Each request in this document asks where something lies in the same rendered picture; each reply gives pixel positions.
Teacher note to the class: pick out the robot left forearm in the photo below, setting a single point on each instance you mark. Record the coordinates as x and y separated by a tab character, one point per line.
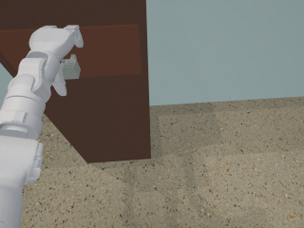
24	105

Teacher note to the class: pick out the robot left upper arm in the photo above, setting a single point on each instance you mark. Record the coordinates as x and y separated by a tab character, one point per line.
20	163

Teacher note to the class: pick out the handle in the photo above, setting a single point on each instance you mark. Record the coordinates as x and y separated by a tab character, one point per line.
71	69

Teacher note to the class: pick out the drawer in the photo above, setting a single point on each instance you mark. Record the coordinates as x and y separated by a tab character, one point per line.
107	50

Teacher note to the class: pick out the cabinet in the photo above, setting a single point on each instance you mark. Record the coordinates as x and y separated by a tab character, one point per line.
105	118

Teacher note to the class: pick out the robot left hand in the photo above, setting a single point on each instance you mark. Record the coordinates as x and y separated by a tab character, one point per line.
59	42

